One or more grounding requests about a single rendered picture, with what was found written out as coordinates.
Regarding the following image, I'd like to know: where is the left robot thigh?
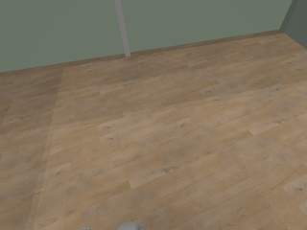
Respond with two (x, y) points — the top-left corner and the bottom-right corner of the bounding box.
(115, 220), (145, 230)

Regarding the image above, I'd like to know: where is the panel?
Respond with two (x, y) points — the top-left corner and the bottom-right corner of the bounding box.
(114, 0), (130, 57)

